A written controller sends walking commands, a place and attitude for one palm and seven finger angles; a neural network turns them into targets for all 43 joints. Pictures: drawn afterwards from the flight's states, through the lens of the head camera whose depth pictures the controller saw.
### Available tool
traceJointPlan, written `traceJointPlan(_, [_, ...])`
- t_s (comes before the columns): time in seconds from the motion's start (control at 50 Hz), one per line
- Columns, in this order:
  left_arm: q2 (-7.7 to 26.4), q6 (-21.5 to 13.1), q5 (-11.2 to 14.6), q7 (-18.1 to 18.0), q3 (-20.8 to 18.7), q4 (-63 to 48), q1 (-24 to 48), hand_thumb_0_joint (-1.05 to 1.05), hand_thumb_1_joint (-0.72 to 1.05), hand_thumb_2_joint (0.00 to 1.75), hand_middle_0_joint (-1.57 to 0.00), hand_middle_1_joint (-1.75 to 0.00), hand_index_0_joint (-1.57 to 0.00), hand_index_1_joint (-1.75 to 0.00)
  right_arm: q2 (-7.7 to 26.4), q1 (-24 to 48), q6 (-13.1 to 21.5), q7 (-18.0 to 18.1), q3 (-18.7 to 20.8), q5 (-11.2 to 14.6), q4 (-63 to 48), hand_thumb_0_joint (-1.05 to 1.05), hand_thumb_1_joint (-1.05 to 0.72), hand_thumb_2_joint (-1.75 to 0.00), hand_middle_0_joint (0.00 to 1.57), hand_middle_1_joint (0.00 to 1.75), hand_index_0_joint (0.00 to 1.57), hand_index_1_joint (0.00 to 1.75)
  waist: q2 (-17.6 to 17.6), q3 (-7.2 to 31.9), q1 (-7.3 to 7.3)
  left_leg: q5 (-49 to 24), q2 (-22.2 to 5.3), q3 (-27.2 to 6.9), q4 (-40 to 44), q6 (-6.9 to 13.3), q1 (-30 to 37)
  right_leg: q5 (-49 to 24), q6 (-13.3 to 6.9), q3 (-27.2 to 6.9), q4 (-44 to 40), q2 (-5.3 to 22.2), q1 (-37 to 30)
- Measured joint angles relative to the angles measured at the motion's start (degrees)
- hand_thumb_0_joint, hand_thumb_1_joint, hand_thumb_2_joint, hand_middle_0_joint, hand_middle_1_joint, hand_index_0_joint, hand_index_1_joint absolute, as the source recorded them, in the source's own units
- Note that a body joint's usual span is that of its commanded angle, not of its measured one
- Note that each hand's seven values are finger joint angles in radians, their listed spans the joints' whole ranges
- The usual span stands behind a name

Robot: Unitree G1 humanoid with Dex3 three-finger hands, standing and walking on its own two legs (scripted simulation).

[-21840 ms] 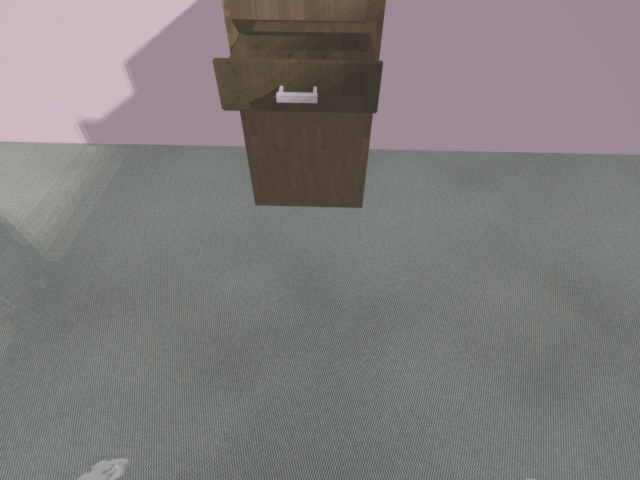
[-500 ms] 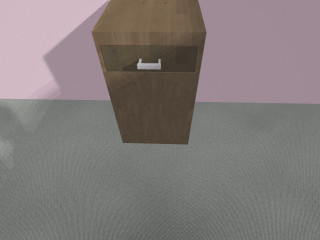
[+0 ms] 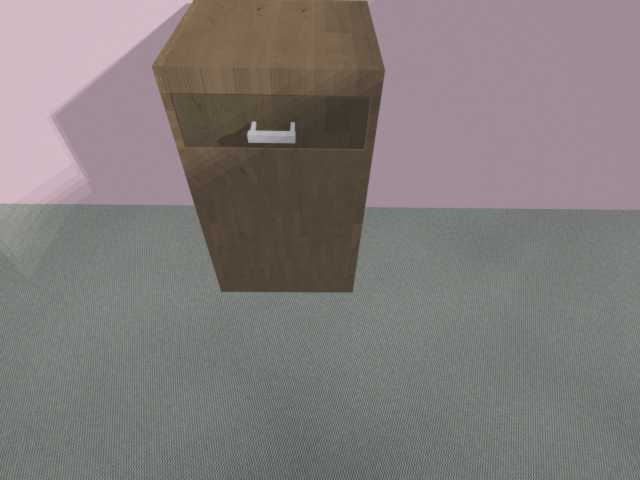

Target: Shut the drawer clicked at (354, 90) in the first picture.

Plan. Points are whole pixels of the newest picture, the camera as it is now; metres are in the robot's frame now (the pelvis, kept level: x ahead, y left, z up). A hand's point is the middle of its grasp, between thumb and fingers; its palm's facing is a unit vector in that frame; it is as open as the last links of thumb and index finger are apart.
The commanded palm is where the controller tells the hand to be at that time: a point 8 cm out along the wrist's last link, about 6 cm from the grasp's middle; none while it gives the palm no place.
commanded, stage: look to check the result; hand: left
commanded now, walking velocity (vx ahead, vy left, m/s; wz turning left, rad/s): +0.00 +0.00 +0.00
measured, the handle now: (272, 131) +0.85 +0.15 -0.04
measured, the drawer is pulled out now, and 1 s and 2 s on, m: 0.00 0.00 0.00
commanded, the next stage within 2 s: stand and wait in 0.48 s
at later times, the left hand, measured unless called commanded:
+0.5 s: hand out of the picture -0.01 +0.14 -0.18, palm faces +0.07 -0.98 -0.17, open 7.4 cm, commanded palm none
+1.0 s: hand out of the picture +0.01 +0.14 -0.17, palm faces +0.06 -0.98 -0.19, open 7.4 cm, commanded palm none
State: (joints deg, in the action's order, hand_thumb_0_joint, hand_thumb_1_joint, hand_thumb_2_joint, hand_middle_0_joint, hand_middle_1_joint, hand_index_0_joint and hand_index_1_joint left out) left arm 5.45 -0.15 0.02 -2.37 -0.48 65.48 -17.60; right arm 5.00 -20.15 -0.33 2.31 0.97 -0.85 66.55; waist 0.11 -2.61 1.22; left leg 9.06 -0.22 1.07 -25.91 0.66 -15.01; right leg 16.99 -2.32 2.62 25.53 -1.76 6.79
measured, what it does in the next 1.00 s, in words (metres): stands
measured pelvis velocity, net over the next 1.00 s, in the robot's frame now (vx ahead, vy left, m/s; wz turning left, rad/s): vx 0.03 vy -0.02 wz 0.00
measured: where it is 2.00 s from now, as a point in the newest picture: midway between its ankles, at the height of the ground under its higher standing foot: outside the picture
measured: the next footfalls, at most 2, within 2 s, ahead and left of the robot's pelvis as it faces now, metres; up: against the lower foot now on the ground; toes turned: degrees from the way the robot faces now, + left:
none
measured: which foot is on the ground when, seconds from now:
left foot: down 0.00-1.00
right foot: down 0.00-1.00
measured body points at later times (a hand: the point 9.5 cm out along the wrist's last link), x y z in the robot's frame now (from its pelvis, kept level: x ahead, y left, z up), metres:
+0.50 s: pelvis +0.02 -0.01 +0.00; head +0.03 -0.02 +0.45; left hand -0.02 +0.19 -0.16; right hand +0.00 -0.22 -0.17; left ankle +0.05 +0.11 -0.74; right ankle -0.03 -0.09 -0.74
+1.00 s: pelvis +0.03 -0.02 +0.00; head +0.04 -0.03 +0.45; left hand +0.00 +0.19 -0.16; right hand +0.01 -0.23 -0.16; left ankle +0.05 +0.11 -0.74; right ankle -0.03 -0.09 -0.74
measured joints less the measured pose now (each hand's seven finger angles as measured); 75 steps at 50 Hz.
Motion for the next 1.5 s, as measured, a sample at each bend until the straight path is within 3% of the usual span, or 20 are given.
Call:
traceJointPlan(0.42, [-0.15, -0.30, -0.13, -0.33, -0.39, 0.82, -1.92, 0.00, 0.91, 0.90, -0.19, -0.30, -0.20, -0.30, 1.11, 3.32, 0.51, 0.48, 0.41, 0.16, -0.74, 0.01, -0.92, -0.90, 0.20, 0.30, 0.20, 0.30, 0.51, -0.15, -1.04, 1.34, -0.23, -0.01, 0.16, -0.61, 1.26, 1.01, -0.49, -0.10, -0.71, -0.27, -1.47])
traceJointPlan(0.94, [1.27, -0.43, -0.03, -0.25, -0.72, -0.33, -0.06, 0.00, 0.91, 0.90, -0.19, -0.30, -0.20, -0.30, 2.11, 3.95, 0.24, 0.44, 0.26, 0.14, -0.60, 0.00, -0.91, -0.90, 0.20, 0.30, 0.20, 0.30, 0.39, -0.50, -0.71, 1.90, -1.11, -0.54, 0.54, -1.68, 2.55, 0.99, -1.38, 0.25, -2.37, -1.26, -3.39])
traceJointPlan(1.5, [2.30, -0.36, -0.08, 0.17, -0.82, -0.16, 0.68, 0.00, 0.91, 0.90, -0.19, -0.30, -0.20, -0.30, 3.15, 5.13, 0.51, 0.43, 0.25, 0.10, -0.72, 0.00, -0.91, -0.90, 0.20, 0.30, 0.20, 0.30, 0.18, -0.62, -0.90, 1.53, -0.78, -0.38, 1.35, -1.35, 3.19, 0.60, -1.11, 0.15, -3.19, -0.92, -4.02])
